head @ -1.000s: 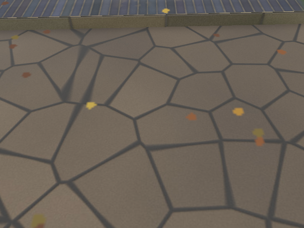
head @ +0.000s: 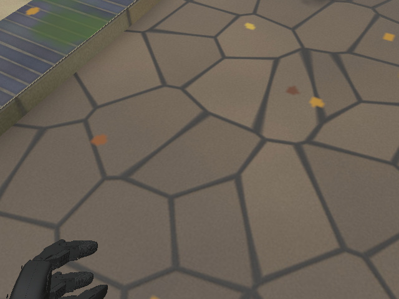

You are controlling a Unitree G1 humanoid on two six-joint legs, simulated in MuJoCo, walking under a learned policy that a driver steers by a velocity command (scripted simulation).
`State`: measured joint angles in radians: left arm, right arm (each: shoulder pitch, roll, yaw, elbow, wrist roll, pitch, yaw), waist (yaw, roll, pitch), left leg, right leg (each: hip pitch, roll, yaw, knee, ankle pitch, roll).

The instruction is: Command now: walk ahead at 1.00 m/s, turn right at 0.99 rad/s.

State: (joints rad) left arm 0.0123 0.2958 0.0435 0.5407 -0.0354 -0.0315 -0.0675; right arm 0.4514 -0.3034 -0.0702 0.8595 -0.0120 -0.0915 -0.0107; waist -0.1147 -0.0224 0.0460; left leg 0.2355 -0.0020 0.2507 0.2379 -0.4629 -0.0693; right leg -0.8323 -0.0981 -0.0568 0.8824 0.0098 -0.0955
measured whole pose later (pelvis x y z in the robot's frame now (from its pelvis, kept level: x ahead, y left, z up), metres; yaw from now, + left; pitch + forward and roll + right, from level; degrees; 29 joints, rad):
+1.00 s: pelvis +0.78 -0.27 -0.02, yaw -59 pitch -1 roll +3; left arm 0.12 0.32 0.07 0.58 -0.04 -0.02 -0.06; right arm 0.35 -0.29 -0.05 0.81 0.00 -0.08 -0.01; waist -0.02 0.00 0.08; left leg 0.03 0.06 0.12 1.08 -0.44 -0.03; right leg -0.57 0.05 -0.10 0.82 -0.25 -0.18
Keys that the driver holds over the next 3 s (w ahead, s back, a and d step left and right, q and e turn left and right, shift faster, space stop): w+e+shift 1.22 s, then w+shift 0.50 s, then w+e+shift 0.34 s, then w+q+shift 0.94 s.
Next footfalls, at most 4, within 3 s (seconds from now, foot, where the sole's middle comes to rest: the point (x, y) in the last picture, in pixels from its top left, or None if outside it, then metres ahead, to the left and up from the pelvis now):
0.08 right None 0.27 -0.07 -0.74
0.48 left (182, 226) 0.72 0.04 -0.74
0.96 right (299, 181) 0.84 -0.42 -0.74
1.40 left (351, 110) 1.17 -0.75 -0.74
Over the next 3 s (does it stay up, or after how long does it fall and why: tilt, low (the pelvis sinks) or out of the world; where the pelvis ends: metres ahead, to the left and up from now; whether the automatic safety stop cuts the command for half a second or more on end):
stays up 1.02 -2.11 0.03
